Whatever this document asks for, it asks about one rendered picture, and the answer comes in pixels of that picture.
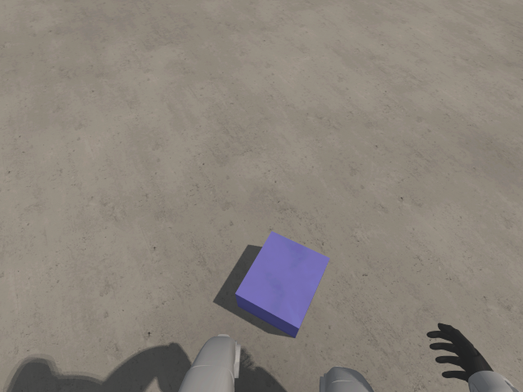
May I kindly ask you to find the right robot hand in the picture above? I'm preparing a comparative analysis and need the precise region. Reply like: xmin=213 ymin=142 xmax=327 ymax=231
xmin=427 ymin=323 xmax=493 ymax=383

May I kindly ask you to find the carton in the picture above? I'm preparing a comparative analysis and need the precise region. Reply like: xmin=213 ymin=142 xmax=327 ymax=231
xmin=235 ymin=231 xmax=330 ymax=338

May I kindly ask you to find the robot right thigh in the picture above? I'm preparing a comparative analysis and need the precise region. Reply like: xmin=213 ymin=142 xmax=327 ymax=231
xmin=320 ymin=367 xmax=374 ymax=392

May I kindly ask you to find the robot thigh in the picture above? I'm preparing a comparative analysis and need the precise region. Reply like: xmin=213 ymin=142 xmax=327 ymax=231
xmin=178 ymin=336 xmax=241 ymax=392
xmin=320 ymin=367 xmax=374 ymax=392

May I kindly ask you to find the robot left thigh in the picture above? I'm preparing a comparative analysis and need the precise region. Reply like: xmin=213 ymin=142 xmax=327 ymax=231
xmin=178 ymin=336 xmax=241 ymax=392

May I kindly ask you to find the robot right forearm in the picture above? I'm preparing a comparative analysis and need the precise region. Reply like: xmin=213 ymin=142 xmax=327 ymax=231
xmin=468 ymin=371 xmax=520 ymax=392

